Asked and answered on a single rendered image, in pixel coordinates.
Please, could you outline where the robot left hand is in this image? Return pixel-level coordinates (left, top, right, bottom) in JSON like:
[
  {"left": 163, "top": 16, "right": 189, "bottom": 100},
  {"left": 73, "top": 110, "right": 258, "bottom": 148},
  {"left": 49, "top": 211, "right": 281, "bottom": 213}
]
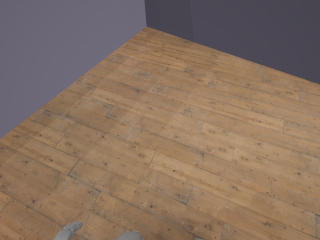
[{"left": 54, "top": 221, "right": 83, "bottom": 240}]

